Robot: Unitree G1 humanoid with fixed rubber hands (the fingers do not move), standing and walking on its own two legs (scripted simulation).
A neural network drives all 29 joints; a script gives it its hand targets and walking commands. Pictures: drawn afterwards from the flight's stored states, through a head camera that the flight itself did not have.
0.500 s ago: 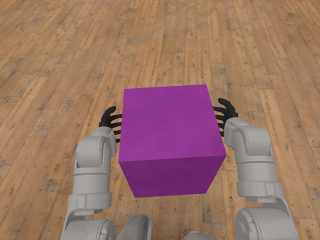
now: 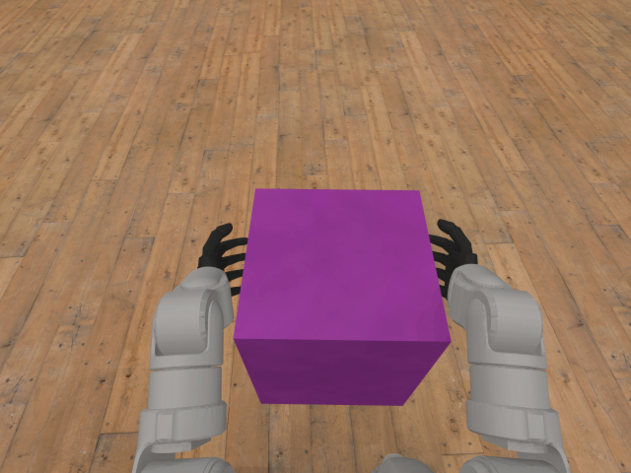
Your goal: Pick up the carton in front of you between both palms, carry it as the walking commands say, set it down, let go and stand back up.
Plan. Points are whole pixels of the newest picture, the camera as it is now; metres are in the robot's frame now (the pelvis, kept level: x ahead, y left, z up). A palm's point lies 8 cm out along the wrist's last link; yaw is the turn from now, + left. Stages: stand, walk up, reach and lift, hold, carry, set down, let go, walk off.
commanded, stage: carry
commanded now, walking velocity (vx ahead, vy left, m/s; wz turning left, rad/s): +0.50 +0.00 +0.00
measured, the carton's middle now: (334, 304) +0.33 -0.02 +0.00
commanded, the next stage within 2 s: none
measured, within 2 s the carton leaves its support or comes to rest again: neither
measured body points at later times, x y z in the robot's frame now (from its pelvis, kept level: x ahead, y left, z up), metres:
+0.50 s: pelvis +0.29 -0.04 -0.01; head +0.26 -0.05 +0.44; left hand +0.54 +0.13 +0.07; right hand +0.57 -0.17 +0.07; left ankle +0.40 +0.11 -0.72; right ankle +0.22 -0.13 -0.76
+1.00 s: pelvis +0.58 +0.00 -0.01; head +0.57 +0.01 +0.44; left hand +0.85 +0.16 +0.08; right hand +0.86 -0.15 +0.08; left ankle +0.49 +0.09 -0.76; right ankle +0.72 -0.14 -0.72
